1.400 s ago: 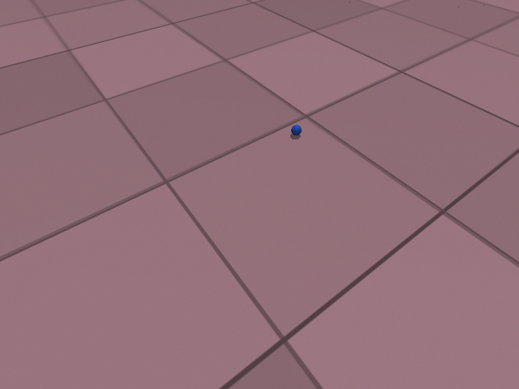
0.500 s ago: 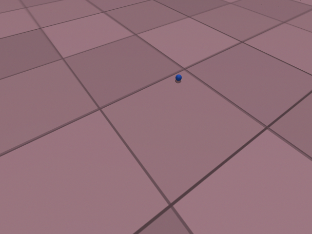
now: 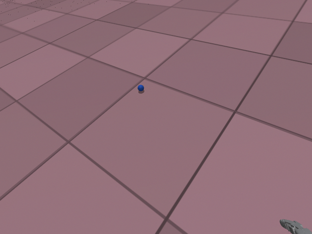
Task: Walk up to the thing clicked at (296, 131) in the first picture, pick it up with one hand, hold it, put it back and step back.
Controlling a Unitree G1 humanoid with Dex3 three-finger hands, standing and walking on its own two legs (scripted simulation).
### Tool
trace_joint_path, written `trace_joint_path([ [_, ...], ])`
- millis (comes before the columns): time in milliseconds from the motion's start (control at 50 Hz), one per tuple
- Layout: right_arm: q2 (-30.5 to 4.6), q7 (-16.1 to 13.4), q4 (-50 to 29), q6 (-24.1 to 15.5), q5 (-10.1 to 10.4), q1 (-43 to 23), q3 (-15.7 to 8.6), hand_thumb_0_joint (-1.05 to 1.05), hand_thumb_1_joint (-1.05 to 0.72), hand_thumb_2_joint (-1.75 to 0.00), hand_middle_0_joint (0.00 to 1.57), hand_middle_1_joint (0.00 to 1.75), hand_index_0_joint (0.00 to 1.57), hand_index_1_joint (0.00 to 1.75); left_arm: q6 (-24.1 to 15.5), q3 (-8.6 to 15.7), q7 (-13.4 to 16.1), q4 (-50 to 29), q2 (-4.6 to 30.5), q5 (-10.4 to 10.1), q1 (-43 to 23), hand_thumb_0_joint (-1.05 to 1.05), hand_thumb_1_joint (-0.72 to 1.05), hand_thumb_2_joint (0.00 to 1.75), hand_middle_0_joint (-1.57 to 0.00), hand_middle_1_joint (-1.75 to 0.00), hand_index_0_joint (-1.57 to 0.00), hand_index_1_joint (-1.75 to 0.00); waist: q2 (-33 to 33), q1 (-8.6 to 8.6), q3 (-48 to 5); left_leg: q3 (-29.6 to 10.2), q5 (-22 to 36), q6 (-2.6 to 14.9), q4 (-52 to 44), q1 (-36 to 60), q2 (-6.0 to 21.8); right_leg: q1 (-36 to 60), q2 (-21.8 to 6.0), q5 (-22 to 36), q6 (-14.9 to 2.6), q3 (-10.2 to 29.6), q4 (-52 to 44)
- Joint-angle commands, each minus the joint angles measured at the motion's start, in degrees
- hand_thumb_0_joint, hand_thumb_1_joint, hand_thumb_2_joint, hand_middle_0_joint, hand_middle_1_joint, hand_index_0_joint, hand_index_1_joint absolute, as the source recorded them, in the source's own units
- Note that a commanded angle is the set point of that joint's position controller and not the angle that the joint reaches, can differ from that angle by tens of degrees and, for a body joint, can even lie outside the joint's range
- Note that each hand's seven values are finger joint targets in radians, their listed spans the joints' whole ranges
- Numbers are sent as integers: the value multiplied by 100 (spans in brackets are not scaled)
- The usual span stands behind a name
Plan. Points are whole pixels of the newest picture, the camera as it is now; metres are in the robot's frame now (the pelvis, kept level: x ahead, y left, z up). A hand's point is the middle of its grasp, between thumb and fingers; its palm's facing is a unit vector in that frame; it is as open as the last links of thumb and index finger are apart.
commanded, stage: walk up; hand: left
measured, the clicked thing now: (140, 87) +1.61 +0.23 -0.73
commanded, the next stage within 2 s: none
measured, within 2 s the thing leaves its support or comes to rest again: neither
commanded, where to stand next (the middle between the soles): +1.33 +0.58 m, yaw -80 degrees
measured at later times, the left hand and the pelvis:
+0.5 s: hand (62, 170) +0.40 +0.40 -0.16, palm faces -0.34 -0.77 -0.53, open 7.4 cm; pelvis +0.25 +0.11 -0.03, yaw -19 degrees
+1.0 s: hand (97, 94) +0.79 +0.32 -0.11, palm faces -0.47 -0.68 -0.56, open 7.4 cm; pelvis +0.51 +0.14 -0.02, yaw -34 degrees
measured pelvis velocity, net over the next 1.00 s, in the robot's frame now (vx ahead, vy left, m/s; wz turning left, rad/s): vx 0.51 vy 0.14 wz -0.60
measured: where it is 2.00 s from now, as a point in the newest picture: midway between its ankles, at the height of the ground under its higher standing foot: (127, 140)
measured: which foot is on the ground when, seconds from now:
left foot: down 0.00-0.02, up 0.04-0.42, down 0.44-0.88, up 0.90-1.00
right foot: up 0.00-0.00, down 0.02-0.44, up 0.46-0.84, down 0.86-1.00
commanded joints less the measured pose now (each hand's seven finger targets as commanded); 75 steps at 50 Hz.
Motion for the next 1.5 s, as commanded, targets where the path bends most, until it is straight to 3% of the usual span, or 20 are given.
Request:
trace_joint_path([
  [0,-556,94,-1160,-165,-60,-1449,-26,0,-90,-90,20,30,20,30,-248,555,337,170,1850,10,2046,0,90,90,-20,-30,-20,-30,-2723,1336,132,-202,-1762,203,3395,-4104,-330,2934,-225,-1775,-703,1546,-1607],
  [40,-705,221,-1504,-231,113,-1637,26,0,-90,-90,20,30,20,30,-292,495,519,-412,2129,-9,1160,0,90,90,-20,-30,-20,-30,-1884,781,180,-2197,-1112,-67,4223,-5106,-339,2635,-1763,-3932,-1585,5942,-3949],
  [160,-1159,298,-987,-50,87,-675,-100,0,-90,-90,20,30,20,30,-529,319,696,-829,1868,-105,-103,0,90,90,-20,-30,-20,-30,-1210,-93,574,-2040,714,-125,2932,-3356,170,687,-735,-1800,-822,2752,-3373],
  [320,-919,441,-1423,66,17,-850,-137,0,-90,-90,20,30,20,30,-659,419,775,-938,2040,4,151,0,90,90,-20,-30,-20,-30,-1065,-119,279,-1750,1555,-204,1431,-2338,178,496,-218,-43,-734,1640,-2781],
  [400,-1322,229,-754,43,32,1619,-513,0,-90,-90,20,30,20,30,-517,269,865,-1186,1675,109,-449,0,90,90,-20,-30,-20,-30,-20,-1398,-610,-1686,586,56,678,1068,-143,-980,64,979,-421,1268,690],
  [420,-1715,86,-708,-7,-12,2256,-628,0,-90,-90,20,30,20,30,-512,26,894,-1197,907,134,-134,0,90,90,-20,-30,-20,-30,1674,-1603,-684,-3098,-1008,19,-254,1531,736,-2096,766,-1335,-269,914,2660],
  [440,-2113,-34,-1014,-87,158,1217,-637,0,-90,-90,20,30,20,30,-492,-57,947,-1232,839,-23,495,0,90,90,-20,-30,-20,-30,2481,-801,-538,-5635,-2111,197,-2103,912,1753,-2762,1239,-1620,-413,782,3789],
  [460,-2115,-72,-1231,-100,317,329,-657,0,-90,-90,20,30,20,30,-498,-42,979,-1027,1108,-13,651,0,90,90,-20,-30,-20,-30,1823,-362,-384,-6117,-2798,516,-2567,-35,1916,-2335,616,-918,-532,1213,4154],
  [540,-1089,-71,-1393,-106,95,-44,-361,0,-90,-90,20,30,20,30,-305,280,747,-454,1812,-189,704,0,90,90,-20,-30,-20,-30,972,-161,-264,-2925,-1128,562,-1467,-735,946,-1442,15,291,-97,629,2527],
  [740,-936,-62,-1575,-16,-15,680,-312,0,-90,-90,20,30,20,30,-196,197,597,-1152,1300,-172,-692,0,90,90,-20,-30,-20,-30,-149,-548,213,-1187,1667,271,-1353,-403,785,-743,291,858,-54,-312,33],
  [820,-916,-160,-2004,15,-4,36,-308,0,-90,-90,20,30,20,30,-178,484,823,-622,1611,-172,1831,0,90,90,-20,-30,-20,-30,-831,903,-820,-415,4639,-340,2292,-2261,230,3134,596,784,-422,-331,-1046],
  [860,-617,-196,-2107,54,-33,742,-132,0,-90,-90,20,30,20,30,-192,642,1091,-1024,2195,-104,1637,0,90,90,-20,-30,-20,-30,-1503,588,-1002,-1587,-1146,-701,4946,-4808,-354,4094,-1886,-564,-1498,3773,-1799],
  [880,-1175,-223,-2096,152,4,644,-319,0,-90,-90,20,30,20,30,-211,595,1213,-1347,2314,-210,910,0,90,90,-20,-30,-20,-30,-845,353,-959,-2687,-955,-708,5798,-4913,-118,3256,-2551,-1316,-2143,5073,-2414],
  [980,-1036,-7,-1721,260,-51,957,-223,0,-90,-90,20,30,20,30,-525,384,1209,-1598,1895,-67,-287,0,90,90,-20,-30,-20,-30,-662,-566,66,-2155,443,-118,3779,-3175,119,219,-577,1613,-1000,1571,-1687],
  [1120,-917,133,-1886,404,23,415,-379,0,-90,-90,20,30,20,30,-499,538,1181,-1435,2335,203,8,0,90,90,-20,-30,-20,-30,-1430,-390,-121,-1584,496,12,2412,-2084,223,-945,-557,-302,-1094,1639,-1294],
  [1180,-1065,4,-1412,286,-84,1824,-568,0,-90,-90,20,30,20,30,-397,352,1216,-1421,1709,236,-245,0,90,90,-20,-30,-20,-30,49,-1346,-523,-1442,-91,16,900,-123,-219,-2013,162,73,-521,754,1386],
  [1200,-1661,-72,-1471,196,-158,1789,-652,0,-90,-90,20,30,20,30,-383,170,1224,-1514,985,180,-30,0,90,90,-20,-30,-20,-30,2190,-1164,-184,-3693,32,195,-504,-134,1193,-3140,1227,-1797,-227,210,2955],
  [1220,-2134,-175,-1573,145,-15,1120,-716,0,-90,-90,20,30,20,30,-386,148,1379,-1378,1134,89,129,0,90,90,-20,-30,-20,-30,2332,-759,-274,-5259,-416,890,-1320,-290,1814,-3318,891,-1727,-405,848,3796],
  [1400,-801,-315,-1808,193,-176,319,-256,0,-90,-90,20,30,20,30,-357,165,1166,-683,1193,-109,799,0,90,90,-20,-30,-20,-30,723,-335,-214,-1953,3717,1265,251,-899,1112,-958,339,-401,-145,-6,1114],
  [1480,-505,-222,-2263,281,-17,-292,-136,0,-90,-90,20,30,20,30,-359,585,1335,-511,1756,14,2539,0,90,90,-20,-30,-20,-30,-632,865,-796,-1076,2656,209,2922,-3420,289,2820,199,1042,-527,831,-1021],
])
